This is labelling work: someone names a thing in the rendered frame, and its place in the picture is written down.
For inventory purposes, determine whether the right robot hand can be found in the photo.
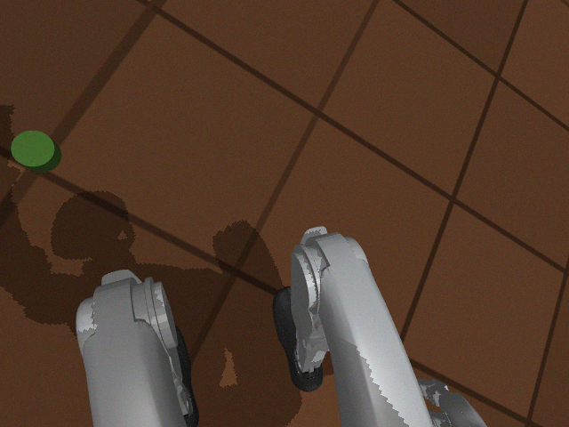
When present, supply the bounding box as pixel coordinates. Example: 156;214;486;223
417;379;487;427

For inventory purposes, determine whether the right robot foot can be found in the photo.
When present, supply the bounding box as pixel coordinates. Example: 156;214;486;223
272;286;323;392

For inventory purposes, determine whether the tin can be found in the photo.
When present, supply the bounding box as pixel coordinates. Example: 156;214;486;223
11;131;61;173

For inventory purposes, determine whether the left robot foot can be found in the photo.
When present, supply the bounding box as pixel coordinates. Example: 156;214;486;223
175;325;199;427

